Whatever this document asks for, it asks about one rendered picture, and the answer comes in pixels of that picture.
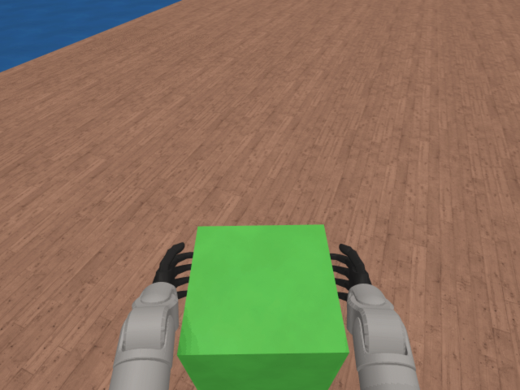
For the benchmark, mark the right robot hand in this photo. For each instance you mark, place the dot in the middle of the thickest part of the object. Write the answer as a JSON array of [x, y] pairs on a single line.
[[355, 272]]

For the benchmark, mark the left robot hand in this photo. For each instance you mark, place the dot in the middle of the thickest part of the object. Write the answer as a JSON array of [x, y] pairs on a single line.
[[168, 270]]

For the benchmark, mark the robot right forearm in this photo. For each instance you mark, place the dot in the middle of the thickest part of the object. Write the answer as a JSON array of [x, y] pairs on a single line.
[[383, 355]]

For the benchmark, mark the carton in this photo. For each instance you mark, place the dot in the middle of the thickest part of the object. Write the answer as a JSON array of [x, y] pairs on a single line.
[[262, 310]]

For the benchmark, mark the robot left forearm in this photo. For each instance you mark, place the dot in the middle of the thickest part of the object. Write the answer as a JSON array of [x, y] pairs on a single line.
[[144, 354]]

